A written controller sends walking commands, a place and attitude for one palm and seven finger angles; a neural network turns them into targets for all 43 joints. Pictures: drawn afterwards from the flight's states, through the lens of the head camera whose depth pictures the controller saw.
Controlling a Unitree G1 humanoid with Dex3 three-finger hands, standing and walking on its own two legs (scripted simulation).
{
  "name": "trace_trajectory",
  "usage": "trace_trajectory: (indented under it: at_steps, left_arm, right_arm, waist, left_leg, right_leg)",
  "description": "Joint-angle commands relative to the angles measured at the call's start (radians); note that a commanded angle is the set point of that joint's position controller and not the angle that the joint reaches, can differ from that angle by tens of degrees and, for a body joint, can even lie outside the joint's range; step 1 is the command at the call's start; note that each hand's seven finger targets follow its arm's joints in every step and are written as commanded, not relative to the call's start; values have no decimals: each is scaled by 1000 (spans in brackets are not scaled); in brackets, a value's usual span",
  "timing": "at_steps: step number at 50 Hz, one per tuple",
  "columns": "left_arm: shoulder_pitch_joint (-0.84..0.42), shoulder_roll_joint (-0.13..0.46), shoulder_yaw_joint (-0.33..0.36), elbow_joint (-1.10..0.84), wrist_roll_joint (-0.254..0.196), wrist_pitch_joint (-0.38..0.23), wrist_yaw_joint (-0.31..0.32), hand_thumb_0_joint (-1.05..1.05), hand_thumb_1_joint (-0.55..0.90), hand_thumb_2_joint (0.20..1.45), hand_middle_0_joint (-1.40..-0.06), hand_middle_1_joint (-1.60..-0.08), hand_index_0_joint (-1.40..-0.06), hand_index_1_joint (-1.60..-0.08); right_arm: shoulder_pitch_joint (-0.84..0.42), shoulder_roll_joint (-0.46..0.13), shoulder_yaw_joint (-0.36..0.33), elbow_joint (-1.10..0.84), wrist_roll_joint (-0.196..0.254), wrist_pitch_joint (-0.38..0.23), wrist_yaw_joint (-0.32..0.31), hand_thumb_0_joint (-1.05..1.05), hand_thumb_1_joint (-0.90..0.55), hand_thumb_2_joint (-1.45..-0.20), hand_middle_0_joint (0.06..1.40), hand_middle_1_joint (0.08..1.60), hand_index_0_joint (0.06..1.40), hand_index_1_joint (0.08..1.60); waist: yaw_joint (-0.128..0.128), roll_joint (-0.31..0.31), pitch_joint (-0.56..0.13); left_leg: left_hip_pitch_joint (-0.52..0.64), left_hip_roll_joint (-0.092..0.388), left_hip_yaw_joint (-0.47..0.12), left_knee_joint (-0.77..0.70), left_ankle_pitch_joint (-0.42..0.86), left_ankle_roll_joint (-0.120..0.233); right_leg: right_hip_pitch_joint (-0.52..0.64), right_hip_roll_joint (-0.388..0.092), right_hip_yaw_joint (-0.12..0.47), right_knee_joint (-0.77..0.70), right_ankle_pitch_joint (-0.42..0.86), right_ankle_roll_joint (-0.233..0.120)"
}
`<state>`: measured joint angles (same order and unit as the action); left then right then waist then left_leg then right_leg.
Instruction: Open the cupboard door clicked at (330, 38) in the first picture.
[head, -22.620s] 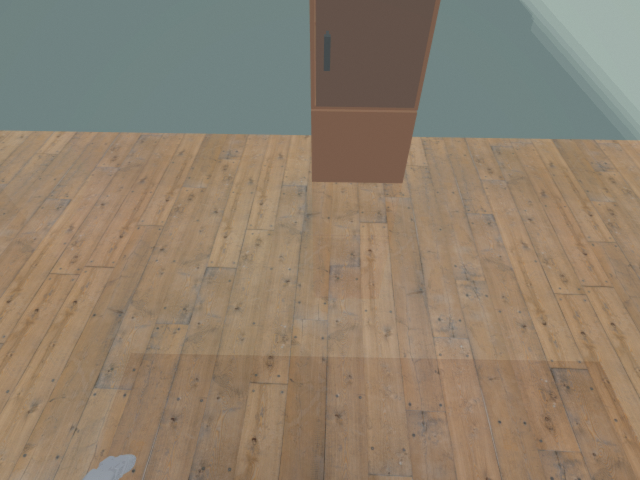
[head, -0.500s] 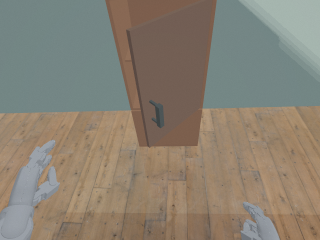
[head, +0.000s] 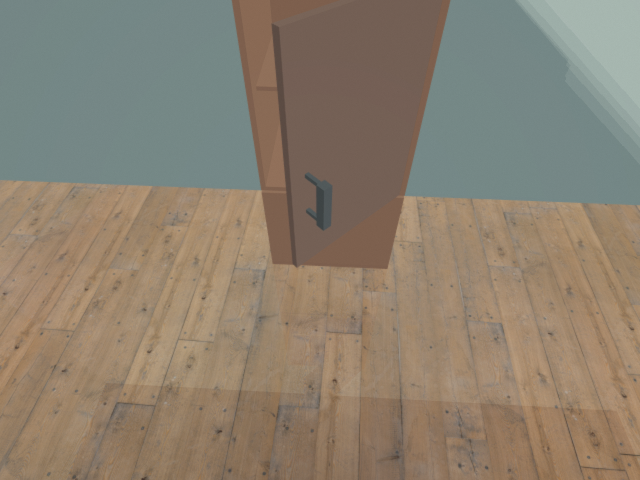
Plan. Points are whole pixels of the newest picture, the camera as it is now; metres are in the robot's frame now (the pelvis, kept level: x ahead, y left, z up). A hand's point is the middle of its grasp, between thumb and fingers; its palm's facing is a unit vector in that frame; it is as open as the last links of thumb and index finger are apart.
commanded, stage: let the arm hang, fingers relaxed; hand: left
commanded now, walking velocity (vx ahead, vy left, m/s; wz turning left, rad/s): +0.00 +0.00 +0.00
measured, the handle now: (317, 201) +0.66 +0.05 -0.11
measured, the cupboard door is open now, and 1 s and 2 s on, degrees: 45 45 45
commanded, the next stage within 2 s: look to check the result in 0.50 s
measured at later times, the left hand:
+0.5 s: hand out of the picture +0.10 +0.21 -0.15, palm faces -0.02 -0.95 -0.30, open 7.4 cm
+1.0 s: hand out of the picture +0.11 +0.21 -0.15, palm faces -0.02 -0.94 -0.33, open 7.4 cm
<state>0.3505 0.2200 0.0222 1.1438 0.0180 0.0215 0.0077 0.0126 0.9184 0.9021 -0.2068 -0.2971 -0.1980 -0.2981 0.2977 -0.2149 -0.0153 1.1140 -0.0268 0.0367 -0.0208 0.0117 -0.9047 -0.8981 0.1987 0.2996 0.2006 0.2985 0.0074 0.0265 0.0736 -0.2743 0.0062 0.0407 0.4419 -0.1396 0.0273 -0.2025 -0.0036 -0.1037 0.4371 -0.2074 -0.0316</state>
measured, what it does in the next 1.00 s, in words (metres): shifts its weight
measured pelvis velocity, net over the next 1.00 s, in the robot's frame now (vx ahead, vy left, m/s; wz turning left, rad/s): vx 0.05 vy -0.02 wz -0.02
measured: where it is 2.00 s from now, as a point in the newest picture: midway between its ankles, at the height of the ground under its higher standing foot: outside the picture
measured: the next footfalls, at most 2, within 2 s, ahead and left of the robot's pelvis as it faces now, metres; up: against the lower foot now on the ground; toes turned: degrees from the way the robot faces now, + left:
none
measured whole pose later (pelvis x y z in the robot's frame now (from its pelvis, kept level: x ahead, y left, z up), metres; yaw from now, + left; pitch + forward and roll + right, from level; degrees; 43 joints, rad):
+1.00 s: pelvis +0.05 -0.02 +0.01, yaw -1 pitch -2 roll +0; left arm 0.13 0.29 0.02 1.15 0.01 -0.02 0.01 0.01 0.90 0.90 -0.21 -0.30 -0.20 -0.30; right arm 0.11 -0.31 0.00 1.14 -0.02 0.01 -0.01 0.01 -0.90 -0.90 0.20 0.30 0.20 0.30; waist 0.00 0.03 0.06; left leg -0.13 0.02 0.05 0.31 -0.14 -0.01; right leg -0.07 0.02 -0.09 0.30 -0.21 -0.05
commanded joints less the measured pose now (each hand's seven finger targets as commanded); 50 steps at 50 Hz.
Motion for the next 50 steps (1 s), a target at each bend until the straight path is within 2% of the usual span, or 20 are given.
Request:
trace_trajectory:
  at_steps: [1, 5, 10, 13, 23, 28, 33, 35, 39, 44, 45, 47, 50]
  left_arm:
    - [-45, 155, 26, -47, -1, -32, 10, 0, 900, 900, -200, -300, -200, -300]
    - [-61, 172, 31, -40, 1, -29, 11, 0, 900, 900, -200, -300, -200, -300]
    - [-108, 197, 33, -48, 1, -37, 11, 0, 900, 900, -200, -300, -200, -300]
    - [-139, 209, 33, -55, 0, -41, 10, 0, 900, 900, -200, -300, -200, -300]
    - [-216, 241, 29, -61, -4, -55, 9, 0, 900, 900, -200, -300, -200, -300]
    - [-238, 254, 28, -61, -6, -60, 9, 0, 900, 900, -200, -300, -200, -300]
    - [-246, 261, 27, -55, -7, -61, 11, 0, 900, 900, -200, -300, -200, -300]
    - [-245, 263, 27, -55, -7, -61, 12, 0, 900, 900, -200, -300, -200, -300]
    - [-242, 268, 27, -53, -7, -61, 13, 0, 900, 900, -200, -300, -200, -300]
    - [-243, 271, 27, -52, -7, -62, 14, 0, 900, 900, -200, -300, -200, -300]
    - [-242, 271, 25, -48, -8, -62, 15, 0, 900, 900, -200, -300, -200, -300]
    - [-241, 271, 25, -49, -9, -62, 16, 0, 900, 900, -200, -300, -200, -300]
    - [-242, 270, 25, -48, -9, -61, 17, 0, 900, 900, -200, -300, -200, -300]
  right_arm:
    - [4, -155, -32, -42, 2, -33, -7, 0, -900, -900, 200, 300, 200, 300]
    - [-19, -166, -35, -35, 1, -36, -4, 0, -900, -900, 200, 300, 200, 300]
    - [-44, -174, -34, -29, 1, -42, 0, 0, -900, -900, 200, 300, 200, 300]
    - [-68, -183, -34, -26, 1, -46, 3, 0, -900, -900, 200, 300, 200, 300]
    - [-144, -224, -25, -25, 3, -59, 5, 0, -900, -900, 200, 300, 200, 300]
    - [-162, -244, -22, -26, 5, -61, 4, 0, -900, -900, 200, 300, 200, 300]
    - [-179, -253, -20, -24, 6, -59, 2, 0, -900, -900, 200, 300, 200, 300]
    - [-183, -256, -20, -26, 7, -57, 2, 0, -900, -900, 200, 300, 200, 300]
    - [-191, -263, -19, -25, 8, -55, 1, 0, -900, -900, 200, 300, 200, 300]
    - [-194, -268, -18, -28, 9, -52, -1, 0, -900, -900, 200, 300, 200, 300]
    - [-198, -264, -18, -26, 8, -53, -1, 0, -900, -900, 200, 300, 200, 300]
    - [-192, -264, -18, -27, 8, -53, -2, 0, -900, -900, 200, 300, 200, 300]
    - [-197, -260, -18, -26, 8, -51, -2, 0, -900, -900, 200, 300, 200, 300]
  waist:
    - [-17, -18, -8]
    - [-7, -17, 25]
    - [-10, -44, 14]
    - [-11, -28, 15]
    - [-10, -2, -58]
    - [-12, -16, -98]
    - [-14, -15, -105]
    - [-16, -34, -101]
    - [-14, -18, -107]
    - [-16, -46, -102]
    - [-16, -32, -107]
    - [-17, -42, -118]
    - [-18, -31, -95]
  left_leg:
    - [28, 101, -141, -132, -236, 22]
    - [-2, 107, -152, -163, -270, 24]
    - [27, 99, -138, -150, -193, 20]
    - [42, 98, -132, -151, -153, 15]
    - [111, 114, -125, -156, 39, 5]
    - [147, 120, -118, -152, 111, 1]
    - [170, 122, -110, -152, 139, -2]
    - [178, 122, -109, -148, 142, -2]
    - [191, 122, -104, -150, 144, -3]
    - [198, 124, -99, -150, 148, -5]
    - [207, 123, -99, -146, 162, -5]
    - [211, 124, -98, -147, 174, -5]
    - [209, 123, -93, -147, 166, -7]
  right_leg:
    - [-88, -106, 141, -149, -244, -44]
    - [-83, -104, 140, -141, -246, -41]
    - [-72, -117, 153, -157, -216, -41]
    - [-66, -123, 156, -162, -186, -39]
    - [31, -132, 155, -166, 4, -28]
    - [73, -137, 150, -171, 94, -23]
    - [87, -141, 149, -181, 146, -21]
    - [84, -140, 147, -185, 160, -18]
    - [91, -139, 151, -193, 167, -17]
    - [95, -138, 147, -200, 194, -13]
    - [99, -142, 150, -197, 219, -13]
    - [112, -141, 148, -194, 244, -12]
    - [100, -140, 150, -199, 243, -11]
